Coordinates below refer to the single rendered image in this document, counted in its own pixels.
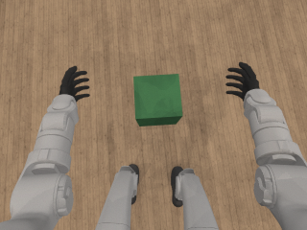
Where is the robot left forearm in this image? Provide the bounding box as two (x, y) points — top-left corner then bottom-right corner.
(10, 94), (79, 216)

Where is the left robot upper arm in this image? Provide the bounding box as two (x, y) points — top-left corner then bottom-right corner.
(0, 172), (74, 230)

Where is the right robot hand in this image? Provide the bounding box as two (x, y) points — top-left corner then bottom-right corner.
(225, 61), (260, 101)

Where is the robot right forearm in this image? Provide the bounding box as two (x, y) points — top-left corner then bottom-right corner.
(243, 88), (307, 168)

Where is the carton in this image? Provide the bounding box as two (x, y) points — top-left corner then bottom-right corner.
(133, 74), (183, 127)

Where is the left robot hand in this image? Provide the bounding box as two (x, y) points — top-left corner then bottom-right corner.
(59, 65), (90, 102)

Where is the left robot thigh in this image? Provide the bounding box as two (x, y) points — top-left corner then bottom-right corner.
(95, 171), (138, 230)

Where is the right robot upper arm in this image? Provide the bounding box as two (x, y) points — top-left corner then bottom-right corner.
(253, 164), (307, 230)

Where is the right robot foot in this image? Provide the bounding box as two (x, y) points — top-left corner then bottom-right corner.
(171, 166), (183, 207)

